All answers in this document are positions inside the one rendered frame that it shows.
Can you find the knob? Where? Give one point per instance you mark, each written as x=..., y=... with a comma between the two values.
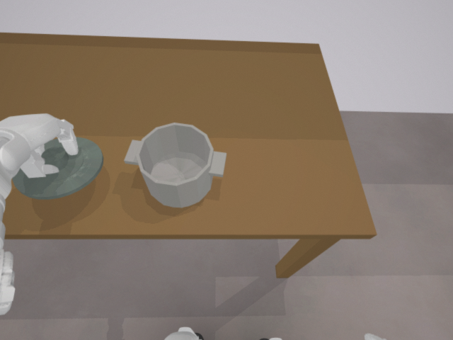
x=56, y=156

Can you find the pot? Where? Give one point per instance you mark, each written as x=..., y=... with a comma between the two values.
x=177, y=162

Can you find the left robot hand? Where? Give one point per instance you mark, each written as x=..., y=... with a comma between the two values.
x=38, y=129

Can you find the robot left forearm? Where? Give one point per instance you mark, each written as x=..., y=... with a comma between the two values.
x=14, y=151

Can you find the table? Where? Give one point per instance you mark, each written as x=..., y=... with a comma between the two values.
x=289, y=171

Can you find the left robot shin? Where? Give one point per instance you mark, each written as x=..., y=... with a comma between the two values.
x=188, y=329

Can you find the lid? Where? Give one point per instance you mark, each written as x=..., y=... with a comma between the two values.
x=77, y=173

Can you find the robot left upper arm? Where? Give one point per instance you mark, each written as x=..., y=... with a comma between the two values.
x=7, y=274

